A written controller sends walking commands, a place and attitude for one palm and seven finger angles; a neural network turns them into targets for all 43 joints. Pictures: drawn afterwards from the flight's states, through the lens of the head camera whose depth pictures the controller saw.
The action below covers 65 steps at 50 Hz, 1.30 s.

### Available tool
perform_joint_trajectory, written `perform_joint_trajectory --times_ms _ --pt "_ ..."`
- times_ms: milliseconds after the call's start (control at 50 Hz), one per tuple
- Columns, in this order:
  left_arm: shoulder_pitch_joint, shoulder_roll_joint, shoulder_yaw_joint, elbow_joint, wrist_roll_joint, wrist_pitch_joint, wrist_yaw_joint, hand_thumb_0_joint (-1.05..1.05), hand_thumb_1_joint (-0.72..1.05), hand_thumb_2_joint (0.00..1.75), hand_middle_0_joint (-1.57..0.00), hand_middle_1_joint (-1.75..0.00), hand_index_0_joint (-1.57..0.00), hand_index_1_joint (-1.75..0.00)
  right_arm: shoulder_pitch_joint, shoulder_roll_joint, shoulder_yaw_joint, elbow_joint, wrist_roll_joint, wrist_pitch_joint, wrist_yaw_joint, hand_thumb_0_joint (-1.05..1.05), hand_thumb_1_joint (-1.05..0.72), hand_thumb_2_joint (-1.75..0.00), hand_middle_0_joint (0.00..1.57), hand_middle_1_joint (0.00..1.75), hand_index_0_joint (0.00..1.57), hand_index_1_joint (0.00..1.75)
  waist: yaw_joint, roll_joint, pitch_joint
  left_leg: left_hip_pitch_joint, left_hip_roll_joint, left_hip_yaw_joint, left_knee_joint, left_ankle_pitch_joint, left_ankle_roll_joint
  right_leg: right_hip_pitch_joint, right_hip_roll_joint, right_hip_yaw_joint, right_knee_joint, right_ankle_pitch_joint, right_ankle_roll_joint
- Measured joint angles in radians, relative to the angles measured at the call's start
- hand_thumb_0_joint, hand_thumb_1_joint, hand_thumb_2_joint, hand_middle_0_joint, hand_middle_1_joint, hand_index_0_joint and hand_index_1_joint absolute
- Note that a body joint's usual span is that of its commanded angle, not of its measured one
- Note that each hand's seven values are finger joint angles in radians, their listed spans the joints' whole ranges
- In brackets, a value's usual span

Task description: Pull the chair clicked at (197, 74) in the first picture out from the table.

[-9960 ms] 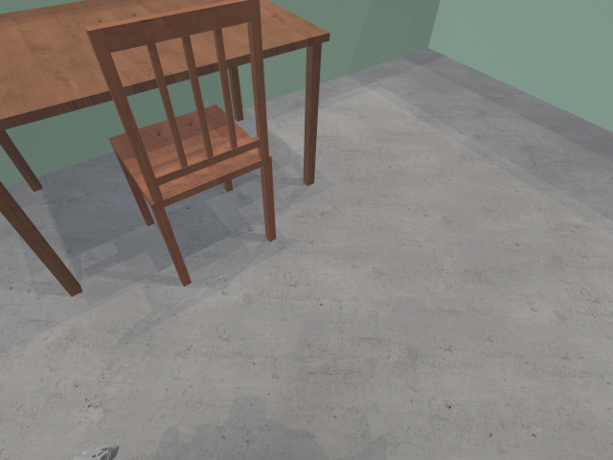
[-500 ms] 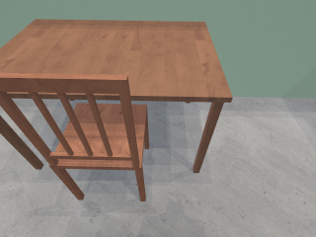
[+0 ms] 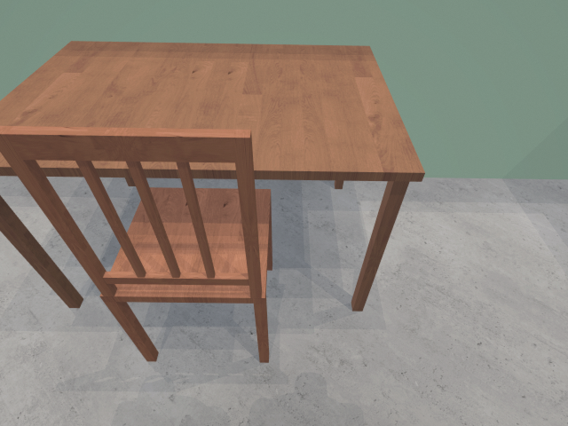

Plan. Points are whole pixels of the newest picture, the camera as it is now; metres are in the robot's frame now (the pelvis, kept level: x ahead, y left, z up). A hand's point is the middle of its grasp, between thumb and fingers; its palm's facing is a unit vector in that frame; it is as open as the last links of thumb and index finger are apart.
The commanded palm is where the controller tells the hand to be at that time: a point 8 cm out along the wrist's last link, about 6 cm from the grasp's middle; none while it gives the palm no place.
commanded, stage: look again from close up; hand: left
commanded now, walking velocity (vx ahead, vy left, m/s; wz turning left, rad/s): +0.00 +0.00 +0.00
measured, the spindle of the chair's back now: (158, 227) +0.50 +0.29 -0.06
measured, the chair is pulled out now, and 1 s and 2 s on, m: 0.00 0.00 0.00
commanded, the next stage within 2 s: shuffle to correct the standing spot in 0.78 s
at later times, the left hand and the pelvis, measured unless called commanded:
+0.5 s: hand out of the picture +0.00 +0.16 -0.17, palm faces +0.02 -0.99 -0.16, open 7.4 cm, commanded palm none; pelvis +0.01 +0.01 +0.00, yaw -1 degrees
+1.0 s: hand out of the picture +0.01 +0.16 -0.18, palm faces +0.03 -0.98 -0.17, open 7.3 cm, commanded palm none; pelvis +0.02 -0.01 +0.00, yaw +0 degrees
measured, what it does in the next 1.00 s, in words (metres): stands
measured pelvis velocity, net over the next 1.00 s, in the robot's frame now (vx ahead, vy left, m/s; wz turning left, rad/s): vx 0.02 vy -0.01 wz -0.01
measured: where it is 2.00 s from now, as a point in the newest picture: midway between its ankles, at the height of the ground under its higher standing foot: outside the picture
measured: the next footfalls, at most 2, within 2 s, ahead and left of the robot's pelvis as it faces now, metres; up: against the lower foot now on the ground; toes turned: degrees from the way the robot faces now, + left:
none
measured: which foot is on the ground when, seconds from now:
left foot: down 0.00-1.00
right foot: down 0.00-1.00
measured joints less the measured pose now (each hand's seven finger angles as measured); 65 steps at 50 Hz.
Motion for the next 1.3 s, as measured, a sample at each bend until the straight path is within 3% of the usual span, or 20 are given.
perform_joint_trajectory --times_ms 300,540,920,1220,1300 --pt "0.009 -0.008 -0.006 0.019 -0.002 0.0 -0.003 0.0 0.91 0.9 -0.2 -0.3 -0.2 -0.3 -0.022 0.002 0.008 0.04 0.005 -0.009 0.0 0.01 -0.91 -0.9 0.2 0.3 0.19 0.3 0.005 -0.009 0.027 0.021 -0.021 0.016 -0.056 0.026 0.014 0.003 -0.019 0.017 -0.025 0.013 0.015" --pt "0.011 -0.032 -0.008 0.042 -0.002 -0.002 -0.002 0.0 0.91 0.9 -0.2 -0.3 -0.2 -0.3 -0.048 0.004 0.005 0.066 0.008 -0.012 -0.008 0.01 -0.91 -0.9 0.19 0.3 0.19 0.3 0.009 -0.017 0.035 0.037 -0.012 0.014 -0.057 0.014 0.007 0.02 -0.01 0.014 -0.027 0.002 0.01" --pt "0.003 -0.019 0.0 0.033 -0.001 -0.006 0.002 0.0 0.91 0.9 -0.2 -0.3 -0.2 -0.3 -0.045 0.016 0.005 0.084 0.007 -0.009 -0.008 0.01 -0.91 -0.9 0.19 0.3 0.19 0.3 0.007 -0.015 0.032 0.047 0.002 0.007 -0.07 0.016 -0.008 0.028 0.004 0.006 -0.035 -0.001 -0.005" --pt "0.083 -0.031 0.033 0.024 0.006 -0.017 -0.015 0.0 0.91 0.9 -0.2 -0.3 -0.2 -0.3 0.035 0.018 -0.007 0.08 -0.002 -0.01 0.0 0.01 -0.91 -0.9 0.19 0.3 0.19 0.3 0.012 -0.016 0.018 0.003 0.018 -0.012 0.093 -0.127 -0.009 0.002 0.014 -0.011 0.097 -0.133 -0.013" --pt "0.078 -0.031 0.031 0.045 0.002 -0.005 -0.001 0.0 0.91 0.9 -0.2 -0.3 -0.2 -0.3 0.015 0.029 -0.002 0.085 0.004 -0.028 -0.017 0.01 -0.91 -0.9 0.19 0.3 0.19 0.3 0.014 -0.04 0.03 0.044 0.005 0.0 0.062 -0.131 -0.002 0.015 0.001 -0.004 0.119 -0.144 -0.004"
